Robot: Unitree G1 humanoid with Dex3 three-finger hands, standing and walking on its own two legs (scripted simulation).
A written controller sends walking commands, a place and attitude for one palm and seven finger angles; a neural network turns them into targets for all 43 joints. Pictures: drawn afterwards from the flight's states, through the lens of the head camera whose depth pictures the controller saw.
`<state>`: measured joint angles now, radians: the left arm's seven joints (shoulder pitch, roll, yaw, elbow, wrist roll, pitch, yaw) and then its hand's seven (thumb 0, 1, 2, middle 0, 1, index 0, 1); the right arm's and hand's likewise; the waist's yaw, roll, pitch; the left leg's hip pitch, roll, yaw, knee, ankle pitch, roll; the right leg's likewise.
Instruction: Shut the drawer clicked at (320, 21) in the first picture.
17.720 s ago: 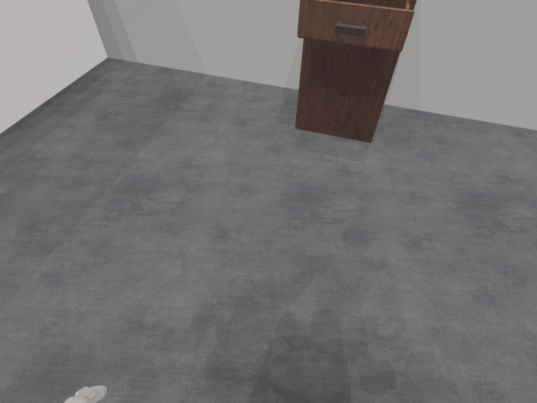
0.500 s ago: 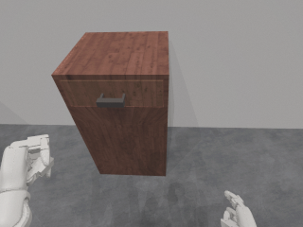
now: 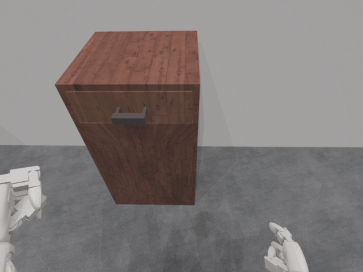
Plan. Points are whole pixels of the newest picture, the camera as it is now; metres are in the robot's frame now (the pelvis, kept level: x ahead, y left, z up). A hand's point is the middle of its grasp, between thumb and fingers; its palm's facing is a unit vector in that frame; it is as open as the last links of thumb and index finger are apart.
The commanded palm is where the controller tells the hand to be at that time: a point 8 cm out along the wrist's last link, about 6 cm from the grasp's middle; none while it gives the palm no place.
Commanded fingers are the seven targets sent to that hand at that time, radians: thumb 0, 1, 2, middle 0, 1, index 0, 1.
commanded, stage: step back with the hand held close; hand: left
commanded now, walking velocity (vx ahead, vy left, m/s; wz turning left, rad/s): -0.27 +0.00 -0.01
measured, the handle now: (130, 114) +0.61 +0.24 -0.02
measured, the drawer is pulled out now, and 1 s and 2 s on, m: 0.00 0.00 0.00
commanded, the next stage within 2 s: stop stepping back and stand still in 1.08 s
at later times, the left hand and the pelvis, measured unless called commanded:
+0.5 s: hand (11, 247) +0.12 +0.25 +0.15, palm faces +0.37 -0.80 -0.48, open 3.3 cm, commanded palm +0.06 +0.29 +0.17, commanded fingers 0.00 0.90 0.90 -1.40 -1.60 -1.40 -1.60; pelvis -0.07 +0.01 -0.01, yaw +0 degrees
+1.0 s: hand out of the picture +0.03 +0.27 +0.16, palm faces +0.38 -0.79 -0.48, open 3.3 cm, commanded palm -0.03 +0.31 +0.17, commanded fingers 0.00 0.90 0.90 -1.40 -1.60 -1.40 -1.60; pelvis -0.14 +0.02 -0.01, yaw +4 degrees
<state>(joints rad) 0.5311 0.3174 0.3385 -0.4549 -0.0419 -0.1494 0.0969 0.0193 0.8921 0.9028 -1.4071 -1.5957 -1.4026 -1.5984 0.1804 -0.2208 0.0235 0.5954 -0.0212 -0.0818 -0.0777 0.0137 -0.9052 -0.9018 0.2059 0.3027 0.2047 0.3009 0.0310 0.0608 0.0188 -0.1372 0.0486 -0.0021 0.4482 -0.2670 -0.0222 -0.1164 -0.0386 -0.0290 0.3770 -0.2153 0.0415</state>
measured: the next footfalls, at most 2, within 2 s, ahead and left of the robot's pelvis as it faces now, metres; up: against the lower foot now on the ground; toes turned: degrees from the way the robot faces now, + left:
right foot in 0.80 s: -0.07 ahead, -0.11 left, +0.00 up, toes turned +8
left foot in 1.00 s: -0.05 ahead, +0.11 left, +0.00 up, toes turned +4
